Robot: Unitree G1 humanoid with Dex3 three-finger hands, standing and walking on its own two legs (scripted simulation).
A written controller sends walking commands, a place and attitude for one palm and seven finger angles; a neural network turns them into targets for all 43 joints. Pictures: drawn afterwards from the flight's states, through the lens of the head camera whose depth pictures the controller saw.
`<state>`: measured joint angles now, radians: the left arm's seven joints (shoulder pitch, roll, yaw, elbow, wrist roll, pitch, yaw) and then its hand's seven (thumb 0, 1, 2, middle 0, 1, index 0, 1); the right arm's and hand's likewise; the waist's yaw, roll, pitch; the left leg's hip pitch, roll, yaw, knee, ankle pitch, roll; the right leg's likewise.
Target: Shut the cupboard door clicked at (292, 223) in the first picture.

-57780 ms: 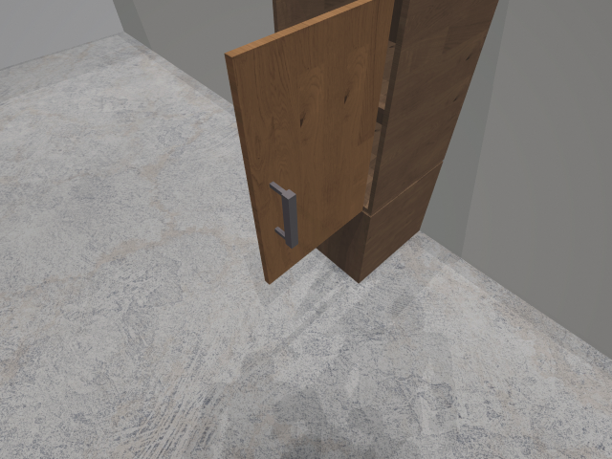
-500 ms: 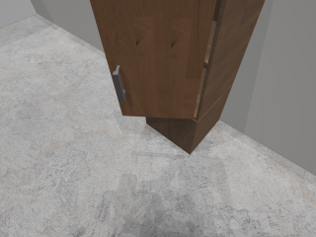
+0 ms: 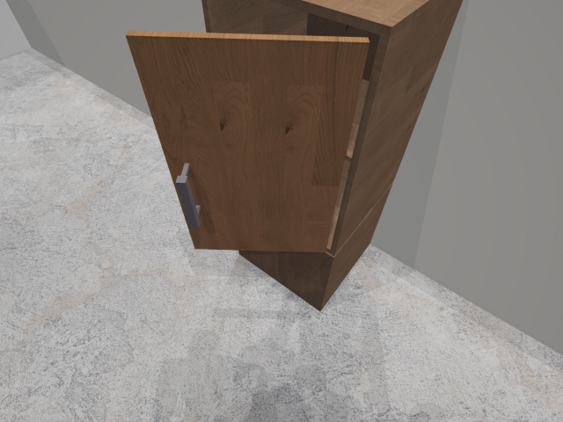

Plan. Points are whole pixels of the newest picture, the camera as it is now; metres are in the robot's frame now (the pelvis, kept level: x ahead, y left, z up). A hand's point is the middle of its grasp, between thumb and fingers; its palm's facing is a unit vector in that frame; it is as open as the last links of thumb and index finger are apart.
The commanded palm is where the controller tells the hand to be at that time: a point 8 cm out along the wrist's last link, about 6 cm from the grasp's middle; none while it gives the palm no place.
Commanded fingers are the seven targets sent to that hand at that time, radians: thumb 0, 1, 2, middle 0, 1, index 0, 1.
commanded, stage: take the last steps up to it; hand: left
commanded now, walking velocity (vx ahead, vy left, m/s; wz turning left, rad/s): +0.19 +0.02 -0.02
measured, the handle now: (190, 197) +0.57 +0.23 -0.09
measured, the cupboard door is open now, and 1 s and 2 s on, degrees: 36 36 36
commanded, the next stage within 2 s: come to a stop and stand still in 0.12 s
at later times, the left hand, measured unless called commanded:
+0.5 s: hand out of the picture +0.13 +0.15 -0.19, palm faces +0.08 -0.98 -0.16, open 7.3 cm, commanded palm none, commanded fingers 0.00 0.90 0.90 -0.20 -0.30 -0.20 -0.30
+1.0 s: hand out of the picture +0.15 +0.14 -0.18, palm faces +0.04 -0.98 -0.20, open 7.4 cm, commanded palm none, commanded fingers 0.00 0.90 0.90 -0.20 -0.30 -0.20 -0.30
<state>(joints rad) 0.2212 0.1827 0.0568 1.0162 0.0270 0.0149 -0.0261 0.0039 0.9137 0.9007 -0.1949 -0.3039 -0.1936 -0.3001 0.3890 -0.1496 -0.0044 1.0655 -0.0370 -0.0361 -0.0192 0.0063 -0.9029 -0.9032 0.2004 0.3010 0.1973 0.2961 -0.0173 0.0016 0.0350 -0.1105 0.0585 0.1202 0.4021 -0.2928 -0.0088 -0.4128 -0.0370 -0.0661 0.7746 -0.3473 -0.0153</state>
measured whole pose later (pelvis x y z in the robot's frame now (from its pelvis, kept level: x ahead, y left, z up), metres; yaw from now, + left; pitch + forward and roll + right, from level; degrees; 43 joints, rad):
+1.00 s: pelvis +0.10 -0.05 -0.01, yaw +1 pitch -1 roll +0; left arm 0.19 0.18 0.02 1.03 0.01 0.02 0.03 0.00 0.91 0.90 -0.20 -0.30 -0.20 -0.30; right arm 0.19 -0.19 -0.02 1.08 -0.01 0.03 -0.03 0.01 -0.91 -0.90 0.20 0.30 0.19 0.30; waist 0.01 -0.01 0.06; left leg -0.19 0.02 0.02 0.50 -0.30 -0.01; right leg -0.19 0.02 -0.04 0.50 -0.30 -0.04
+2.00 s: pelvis +0.11 -0.05 +0.00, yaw -1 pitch +0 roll +1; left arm 0.22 0.18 -0.02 1.11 0.01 -0.02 0.03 0.00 0.91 0.90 -0.20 -0.30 -0.20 -0.30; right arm 0.21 -0.19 0.02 1.12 -0.02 -0.03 -0.03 0.01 -0.91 -0.90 0.20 0.30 0.19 0.30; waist 0.01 0.01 0.04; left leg -0.14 0.02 0.06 0.41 -0.27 -0.01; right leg -0.18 0.02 -0.01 0.46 -0.28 -0.04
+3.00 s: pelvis +0.13 -0.02 +0.00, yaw -2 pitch +0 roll +1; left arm 0.24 0.17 0.00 1.11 0.01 -0.01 0.04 0.00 0.94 0.90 -0.20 -0.30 -0.20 -0.30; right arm 0.27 -0.14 0.02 1.16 -0.02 -0.03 -0.04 0.01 -0.91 -0.90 0.20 0.30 0.19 0.30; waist 0.00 -0.01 0.03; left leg -0.12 0.00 0.13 0.39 -0.27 0.02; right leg -0.13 0.00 -0.08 0.44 -0.30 -0.04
